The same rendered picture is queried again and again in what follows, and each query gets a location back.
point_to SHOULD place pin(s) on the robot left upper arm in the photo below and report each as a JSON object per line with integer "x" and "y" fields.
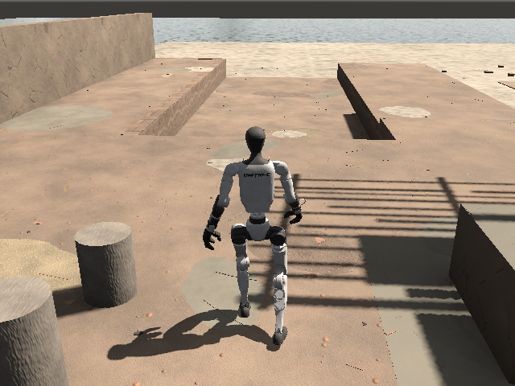
{"x": 226, "y": 183}

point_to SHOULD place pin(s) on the robot left hand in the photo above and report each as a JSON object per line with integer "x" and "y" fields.
{"x": 207, "y": 238}

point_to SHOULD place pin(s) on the robot right upper arm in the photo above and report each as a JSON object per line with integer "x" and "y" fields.
{"x": 286, "y": 181}

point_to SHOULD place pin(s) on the left robot foot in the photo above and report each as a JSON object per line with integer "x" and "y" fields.
{"x": 245, "y": 310}

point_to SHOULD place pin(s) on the robot right hand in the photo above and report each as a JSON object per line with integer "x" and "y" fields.
{"x": 296, "y": 219}

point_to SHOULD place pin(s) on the left robot forearm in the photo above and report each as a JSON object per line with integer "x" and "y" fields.
{"x": 215, "y": 216}

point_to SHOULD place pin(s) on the right robot forearm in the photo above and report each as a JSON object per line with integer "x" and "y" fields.
{"x": 295, "y": 206}

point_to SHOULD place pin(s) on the robot head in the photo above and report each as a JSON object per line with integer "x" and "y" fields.
{"x": 255, "y": 138}

